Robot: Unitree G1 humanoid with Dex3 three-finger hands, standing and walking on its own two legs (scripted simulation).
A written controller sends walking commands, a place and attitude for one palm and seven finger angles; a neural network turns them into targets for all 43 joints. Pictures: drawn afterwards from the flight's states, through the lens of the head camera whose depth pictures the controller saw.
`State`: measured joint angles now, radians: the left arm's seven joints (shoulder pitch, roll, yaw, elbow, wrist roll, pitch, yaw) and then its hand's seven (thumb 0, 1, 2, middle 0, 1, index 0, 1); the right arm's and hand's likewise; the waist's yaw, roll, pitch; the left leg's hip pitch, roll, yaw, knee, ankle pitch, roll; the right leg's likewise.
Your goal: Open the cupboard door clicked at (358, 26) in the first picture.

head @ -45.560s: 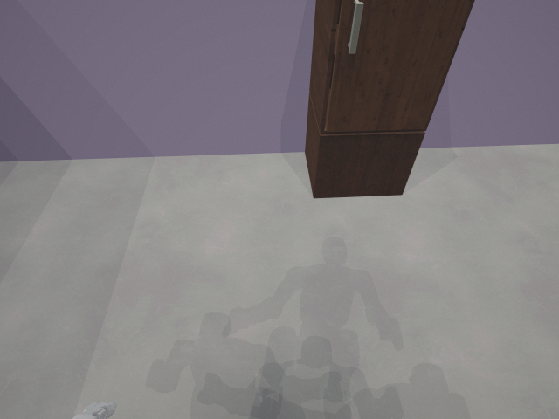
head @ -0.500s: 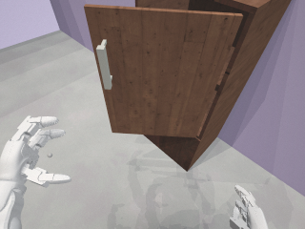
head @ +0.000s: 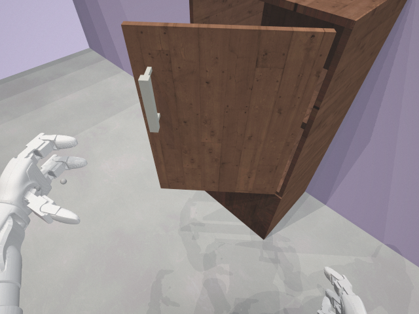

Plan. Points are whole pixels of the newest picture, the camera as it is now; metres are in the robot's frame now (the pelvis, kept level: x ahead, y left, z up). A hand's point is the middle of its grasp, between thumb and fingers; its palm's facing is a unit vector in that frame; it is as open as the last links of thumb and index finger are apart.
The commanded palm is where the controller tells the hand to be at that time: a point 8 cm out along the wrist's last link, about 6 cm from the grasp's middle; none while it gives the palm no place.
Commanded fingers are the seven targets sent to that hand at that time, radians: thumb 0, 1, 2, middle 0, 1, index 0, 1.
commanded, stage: raise the hand with hooked fingers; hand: left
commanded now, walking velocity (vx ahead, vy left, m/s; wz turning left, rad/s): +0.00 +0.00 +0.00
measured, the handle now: (151, 100) +0.56 +0.19 +0.10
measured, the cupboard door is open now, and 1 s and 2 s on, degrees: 41 41 41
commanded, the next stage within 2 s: move the hooked fingers beside the handle in 0.38 s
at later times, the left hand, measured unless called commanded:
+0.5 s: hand (79, 184) +0.30 +0.25 +0.11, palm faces +0.06 -1.00 -0.02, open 14.0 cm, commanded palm +0.27 +0.30 +0.12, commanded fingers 0.00 -0.50 0.30 -0.30 -1.20 -0.30 -1.20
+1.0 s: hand (94, 157) +0.36 +0.25 +0.11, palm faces +0.04 -1.00 -0.01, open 14.0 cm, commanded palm +0.33 +0.30 +0.11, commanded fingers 0.00 -0.50 0.30 -0.30 -1.20 -0.30 -1.20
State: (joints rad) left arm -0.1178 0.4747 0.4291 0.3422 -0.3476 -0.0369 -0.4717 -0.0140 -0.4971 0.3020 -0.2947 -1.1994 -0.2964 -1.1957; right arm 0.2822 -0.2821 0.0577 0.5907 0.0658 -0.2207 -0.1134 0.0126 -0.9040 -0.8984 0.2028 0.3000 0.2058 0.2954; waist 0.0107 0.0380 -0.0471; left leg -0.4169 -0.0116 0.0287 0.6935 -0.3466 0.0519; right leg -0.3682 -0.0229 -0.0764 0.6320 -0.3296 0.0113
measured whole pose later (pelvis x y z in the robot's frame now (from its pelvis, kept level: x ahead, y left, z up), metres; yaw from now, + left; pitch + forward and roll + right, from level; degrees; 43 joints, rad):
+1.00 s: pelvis +0.00 -0.02 +0.00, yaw -1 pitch +6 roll -1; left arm -0.37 0.50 0.46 0.69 -0.30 -0.16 -0.46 -0.01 -0.50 0.30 -0.30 -1.20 -0.30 -1.20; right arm 0.33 -0.30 0.03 0.62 0.07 -0.14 -0.11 0.01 -0.91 -0.90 0.20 0.30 0.20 0.29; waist -0.03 0.02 -0.05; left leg -0.47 0.02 0.04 0.70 -0.34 0.02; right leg -0.44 0.01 -0.06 0.66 -0.33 -0.02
